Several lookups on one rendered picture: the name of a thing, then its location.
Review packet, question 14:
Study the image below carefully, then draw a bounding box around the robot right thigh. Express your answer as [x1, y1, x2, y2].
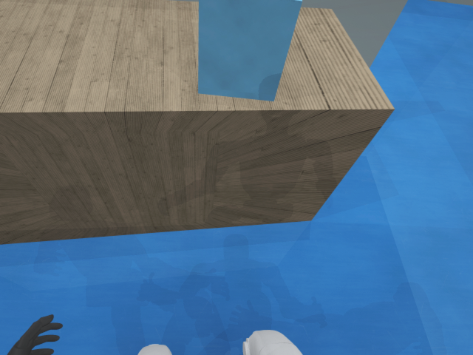
[243, 330, 303, 355]

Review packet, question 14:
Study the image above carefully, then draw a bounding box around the carton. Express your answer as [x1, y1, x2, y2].
[198, 0, 302, 101]

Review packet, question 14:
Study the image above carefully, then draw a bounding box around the robot left hand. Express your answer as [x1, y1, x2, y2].
[7, 314, 63, 355]

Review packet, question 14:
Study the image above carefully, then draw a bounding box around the pedestal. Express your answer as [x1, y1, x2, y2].
[0, 0, 395, 245]

